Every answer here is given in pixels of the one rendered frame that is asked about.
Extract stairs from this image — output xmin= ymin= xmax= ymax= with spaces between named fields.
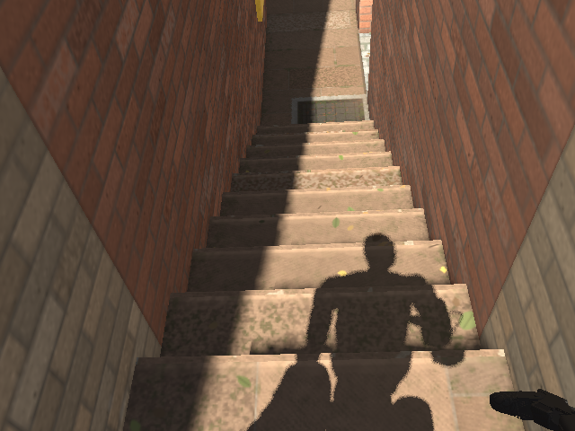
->
xmin=160 ymin=122 xmax=482 ymax=357

